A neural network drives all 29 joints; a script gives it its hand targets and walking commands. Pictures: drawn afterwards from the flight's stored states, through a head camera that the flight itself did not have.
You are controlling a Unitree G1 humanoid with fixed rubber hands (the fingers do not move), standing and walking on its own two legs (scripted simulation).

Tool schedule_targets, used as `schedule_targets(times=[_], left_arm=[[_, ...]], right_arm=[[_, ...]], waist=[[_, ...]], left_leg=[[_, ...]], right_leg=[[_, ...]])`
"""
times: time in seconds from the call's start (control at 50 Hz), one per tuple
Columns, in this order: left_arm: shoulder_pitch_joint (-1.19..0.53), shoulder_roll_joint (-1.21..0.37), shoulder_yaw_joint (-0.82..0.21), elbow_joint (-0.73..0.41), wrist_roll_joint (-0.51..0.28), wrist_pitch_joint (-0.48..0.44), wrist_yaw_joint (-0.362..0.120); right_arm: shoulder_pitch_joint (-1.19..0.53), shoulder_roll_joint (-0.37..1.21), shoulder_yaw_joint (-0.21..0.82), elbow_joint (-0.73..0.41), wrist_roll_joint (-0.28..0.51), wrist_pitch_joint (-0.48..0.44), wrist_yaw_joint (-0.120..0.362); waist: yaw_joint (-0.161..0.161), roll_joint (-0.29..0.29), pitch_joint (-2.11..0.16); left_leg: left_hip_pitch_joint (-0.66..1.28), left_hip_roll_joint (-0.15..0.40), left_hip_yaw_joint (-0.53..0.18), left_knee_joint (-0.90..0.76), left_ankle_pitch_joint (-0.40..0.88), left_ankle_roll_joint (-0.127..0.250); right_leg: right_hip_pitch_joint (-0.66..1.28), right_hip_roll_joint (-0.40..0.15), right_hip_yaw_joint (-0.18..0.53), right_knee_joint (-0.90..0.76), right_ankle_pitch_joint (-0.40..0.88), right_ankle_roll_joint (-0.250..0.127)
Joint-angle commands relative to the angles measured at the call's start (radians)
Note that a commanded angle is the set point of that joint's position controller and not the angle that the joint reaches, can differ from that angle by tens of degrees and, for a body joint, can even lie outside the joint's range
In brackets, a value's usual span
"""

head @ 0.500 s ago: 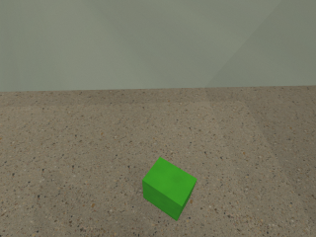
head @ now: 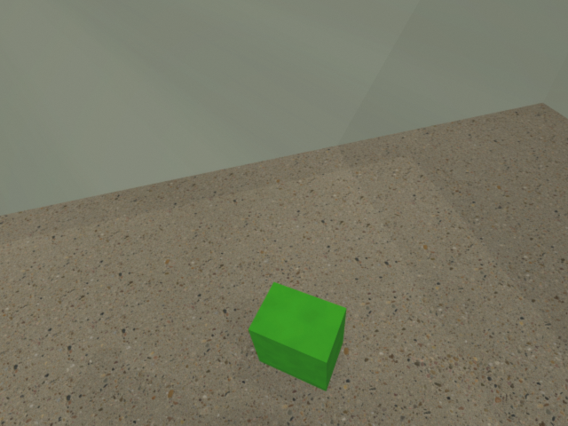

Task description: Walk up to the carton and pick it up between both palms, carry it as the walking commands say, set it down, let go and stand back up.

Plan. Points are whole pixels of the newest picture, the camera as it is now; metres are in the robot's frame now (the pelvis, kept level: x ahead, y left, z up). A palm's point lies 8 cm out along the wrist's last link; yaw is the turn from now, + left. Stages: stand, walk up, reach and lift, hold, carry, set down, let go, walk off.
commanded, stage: walk up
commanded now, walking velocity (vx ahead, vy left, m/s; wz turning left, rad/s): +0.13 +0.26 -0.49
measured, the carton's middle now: (299, 336) +0.53 +0.04 -0.62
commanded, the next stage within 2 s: stand in 1.86 s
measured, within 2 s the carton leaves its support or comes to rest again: neither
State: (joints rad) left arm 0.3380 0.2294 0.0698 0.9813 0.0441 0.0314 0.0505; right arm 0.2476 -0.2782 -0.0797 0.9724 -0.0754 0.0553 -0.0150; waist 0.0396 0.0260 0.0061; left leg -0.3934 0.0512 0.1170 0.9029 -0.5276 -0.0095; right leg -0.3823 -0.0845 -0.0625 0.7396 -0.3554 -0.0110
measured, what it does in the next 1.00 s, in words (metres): steps to the left, turning right: left foot, then right foot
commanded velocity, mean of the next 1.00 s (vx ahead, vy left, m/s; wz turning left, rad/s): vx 0.06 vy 0.19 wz -0.36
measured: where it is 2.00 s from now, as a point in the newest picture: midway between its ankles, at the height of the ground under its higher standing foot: outside the picture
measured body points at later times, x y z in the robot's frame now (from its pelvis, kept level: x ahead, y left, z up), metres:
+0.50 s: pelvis +0.10 +0.13 +0.02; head +0.16 +0.13 +0.46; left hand +0.16 +0.42 -0.12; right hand +0.17 -0.14 -0.10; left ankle +0.13 +0.25 -0.72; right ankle +0.02 -0.04 -0.67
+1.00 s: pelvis +0.15 +0.17 +0.02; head +0.17 +0.16 +0.47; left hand +0.37 +0.35 -0.11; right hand +0.08 -0.06 -0.13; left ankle +0.13 +0.26 -0.71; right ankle +0.13 +0.10 -0.72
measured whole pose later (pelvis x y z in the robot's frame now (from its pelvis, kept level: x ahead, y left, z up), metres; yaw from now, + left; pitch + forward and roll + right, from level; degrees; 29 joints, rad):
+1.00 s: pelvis +0.15 +0.17 +0.02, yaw -20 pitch +0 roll +0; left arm 0.10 0.20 0.05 0.89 0.00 0.03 0.03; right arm 0.30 -0.18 -0.06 0.97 -0.02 0.01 -0.04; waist -0.03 0.02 0.04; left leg -0.17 0.03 0.18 0.54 -0.37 0.02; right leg -0.26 0.04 -0.10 0.52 -0.28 -0.08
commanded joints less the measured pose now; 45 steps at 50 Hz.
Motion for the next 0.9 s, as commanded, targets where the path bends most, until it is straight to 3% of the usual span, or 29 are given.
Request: schedule_targets(times=[0.0,0.02,0.04,0.06,0.1,0.14,0.24,0.3,0.34,0.36,0.38,0.4,0.42,0.44,0.48,0.5,0.52,0.58,0.68,0.72,0.76,0.78,0.8,0.82,0.84,0.86,0.88], left_arm=[[0.089,0.204,0.039,-0.044,0.004,0.000,0.009],[0.039,0.211,0.047,-0.062,-0.004,-0.013,0.005],[0.011,0.202,0.046,-0.075,-0.008,-0.025,0.001],[0.038,0.173,0.039,-0.066,-0.009,-0.038,-0.004],[0.103,0.145,0.032,-0.055,-0.009,-0.054,-0.007],[0.146,0.160,0.040,-0.055,-0.008,-0.057,-0.006],[0.176,0.210,0.067,-0.069,0.004,-0.044,-0.005],[0.136,0.239,0.077,-0.086,0.006,-0.038,-0.002],[0.083,0.247,0.075,-0.107,0.003,-0.032,0.002],[0.045,0.240,0.068,-0.123,-0.004,-0.029,0.003],[0.035,0.203,0.054,-0.134,-0.002,-0.029,0.003],[0.072,0.109,0.031,-0.145,0.018,-0.027,0.002],[0.069,0.045,0.020,-0.177,0.023,-0.019,0.011],[-0.010,0.087,0.024,-0.159,0.003,-0.005,0.023],[-0.016,0.108,0.039,-0.127,-0.001,0.000,0.009],[0.010,0.108,0.042,-0.115,-0.005,0.003,0.001],[0.037,0.101,0.043,-0.102,-0.006,0.008,-0.007],[-0.026,0.067,0.028,-0.119,-0.006,0.017,-0.019],[-0.161,0.031,-0.005,-0.162,-0.013,0.013,-0.027],[-0.180,0.027,-0.009,-0.152,-0.018,0.010,-0.027],[-0.186,0.037,-0.011,-0.145,-0.024,-0.007,-0.032],[-0.152,0.069,-0.008,-0.114,-0.017,-0.013,-0.031],[-0.183,0.125,0.007,-0.104,-0.017,-0.014,-0.030],[-0.203,0.093,-0.004,-0.109,-0.033,-0.009,-0.032],[-0.214,0.071,-0.010,-0.111,-0.037,-0.011,-0.031],[-0.204,0.078,-0.005,-0.114,-0.041,-0.012,-0.029],[-0.193,0.094,0.002,-0.111,-0.047,-0.011,-0.023]], right_arm=[[-0.094,-0.046,0.005,-0.153,0.017,-0.030,0.029],[-0.081,-0.070,-0.005,-0.146,0.012,-0.027,0.035],[-0.056,-0.064,-0.007,-0.133,0.012,-0.021,0.041],[-0.047,-0.043,-0.004,-0.134,0.015,-0.016,0.049],[-0.041,-0.016,0.005,-0.135,0.021,-0.004,0.059],[-0.076,-0.006,0.011,-0.149,0.026,0.002,0.062],[-0.178,0.005,0.021,-0.206,0.035,0.001,0.063],[-0.182,-0.001,0.018,-0.229,0.045,-0.003,0.060],[-0.118,-0.008,0.009,-0.220,0.056,-0.006,0.053],[-0.046,-0.009,0.003,-0.197,0.060,-0.010,0.046],[0.043,-0.037,-0.009,-0.161,0.054,-0.016,0.035],[0.117,-0.117,-0.023,-0.153,0.041,-0.025,0.032],[0.108,-0.223,-0.037,-0.180,0.044,-0.026,0.028],[0.101,-0.197,-0.024,-0.179,0.052,-0.025,0.027],[0.002,-0.078,0.016,-0.185,0.046,-0.036,0.013],[-0.025,-0.044,0.021,-0.185,0.044,-0.044,0.004],[-0.042,-0.024,0.025,-0.185,0.040,-0.049,-0.002],[0.007,-0.012,0.027,-0.165,0.035,-0.057,-0.014],[0.062,-0.031,0.014,-0.108,0.039,-0.055,-0.023],[0.075,-0.037,0.009,-0.077,0.048,-0.051,-0.022],[0.109,-0.044,0.005,-0.038,0.070,-0.056,-0.024],[0.124,-0.045,0.008,-0.037,0.080,-0.071,-0.021],[0.164,-0.019,0.015,-0.030,0.096,-0.076,-0.014],[0.157,-0.027,0.013,-0.030,0.095,-0.073,-0.020],[0.131,-0.031,0.010,-0.023,0.080,-0.068,-0.022],[0.110,-0.033,0.001,-0.020,0.070,-0.063,-0.023],[0.100,-0.023,-0.007,-0.028,0.064,-0.059,-0.024]], waist=[[-0.005,-0.228,0.161],[-0.026,-0.167,0.140],[-0.041,-0.153,0.116],[-0.040,-0.159,0.090],[-0.026,-0.161,0.058],[-0.003,-0.167,0.045],[0.046,-0.252,0.051],[0.039,-0.296,0.042],[0.001,-0.309,0.021],[-0.041,-0.273,-0.004],[-0.081,-0.172,-0.055],[-0.098,0.069,-0.124],[-0.109,0.347,-0.118],[-0.144,0.314,-0.106],[-0.069,0.159,-0.022],[-0.038,0.143,-0.029],[-0.016,0.136,-0.032],[-0.033,0.147,-0.035],[-0.044,0.158,-0.046],[-0.033,0.126,-0.038],[-0.012,0.033,-0.028],[-0.018,-0.065,-0.057],[-0.047,-0.200,-0.120],[-0.059,-0.193,-0.125],[-0.050,-0.151,-0.082],[-0.033,-0.106,-0.042],[-0.033,-0.121,-0.033]], left_leg=[[-0.338,0.044,-0.154,0.249,0.120,-0.050],[-0.298,0.060,-0.161,0.230,0.188,-0.073],[-0.249,0.066,-0.136,0.222,0.258,-0.090],[-0.226,0.068,-0.129,0.200,0.309,-0.093],[-0.210,0.060,-0.112,0.160,0.347,-0.091],[-0.223,0.049,-0.099,0.104,0.346,-0.094],[-0.192,0.026,-0.083,-0.085,0.292,-0.102],[-0.076,0.020,-0.094,-0.207,0.252,-0.089],[0.065,0.007,-0.089,-0.321,0.234,-0.076],[0.205,0.000,-0.073,-0.442,0.306,-0.063],[0.380,-0.012,-0.031,-0.546,0.340,-0.054],[0.527,0.166,-0.160,-0.605,0.289,-0.039],[0.521,0.350,-0.366,-0.624,0.462,0.060],[0.399,0.346,-0.339,-0.636,0.456,0.156],[0.295,0.259,-0.206,-0.603,0.615,0.150],[0.289,0.235,-0.148,-0.583,0.747,0.152],[0.285,0.219,-0.105,-0.565,0.856,0.152],[0.330,0.221,-0.089,-0.549,0.949,0.171],[0.334,0.225,-0.074,-0.510,1.048,0.181],[0.325,0.222,-0.077,-0.489,1.033,0.175],[0.269,0.245,-0.109,-0.468,0.996,0.124],[0.211,0.248,-0.140,-0.458,0.927,0.084],[0.167,0.206,-0.108,-0.455,0.717,0.021],[0.213,0.138,-0.052,-0.472,0.503,0.005],[0.203,0.100,-0.028,-0.478,0.406,0.009],[0.177,0.076,-0.011,-0.443,0.385,0.010],[0.174,0.075,-0.012,-0.405,0.385,0.009]], right_leg=[[0.037,-0.373,0.740,-0.691,-0.468,-0.163],[0.049,-0.310,0.600,-0.634,-0.316,-0.140],[0.057,-0.249,0.469,-0.590,-0.140,-0.116],[0.086,-0.212,0.382,-0.557,0.012,-0.099],[0.156,-0.184,0.297,-0.509,0.212,-0.085],[0.210,-0.187,0.284,-0.485,0.298,-0.091],[0.230,-0.212,0.320,-0.478,0.251,-0.118],[0.176,-0.221,0.328,-0.450,0.272,-0.108],[0.104,-0.217,0.326,-0.410,0.307,-0.081],[0.039,-0.186,0.290,-0.346,0.319,-0.051],[-0.030,-0.120,0.230,-0.224,0.266,-0.020],[-0.126,-0.024,0.137,0.000,-0.032,0.000],[-0.321,0.116,0.048,0.184,-0.327,0.030],[-0.296,0.068,0.097,0.345,-0.318,0.017],[-0.274,0.056,0.091,0.464,-0.208,0.010],[-0.244,0.047,0.081,0.484,-0.156,0.017],[-0.215,0.044,0.060,0.475,-0.126,0.027],[-0.198,0.046,0.026,0.347,-0.105,0.039],[-0.026,0.065,-0.014,0.039,-0.065,-0.002],[0.046,0.075,-0.029,-0.084,-0.018,-0.017],[0.190,0.060,0.005,-0.319,0.180,-0.029],[0.312,-0.007,0.074,-0.361,0.402,-0.036],[0.383,-0.117,0.126,-0.287,0.583,-0.076],[0.340,-0.137,0.137,-0.292,0.683,-0.102],[0.325,-0.138,0.150,-0.307,0.662,-0.102],[0.312,-0.151,0.182,-0.316,0.640,-0.110],[0.293,-0.155,0.203,-0.318,0.634,-0.119]])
